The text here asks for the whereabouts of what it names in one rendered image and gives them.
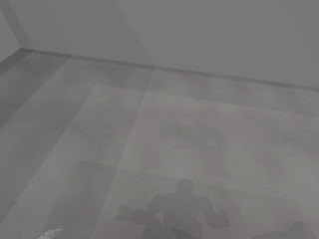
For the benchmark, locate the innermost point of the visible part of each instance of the robot left hand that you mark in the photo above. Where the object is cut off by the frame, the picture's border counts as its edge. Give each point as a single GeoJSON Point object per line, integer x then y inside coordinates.
{"type": "Point", "coordinates": [53, 234]}

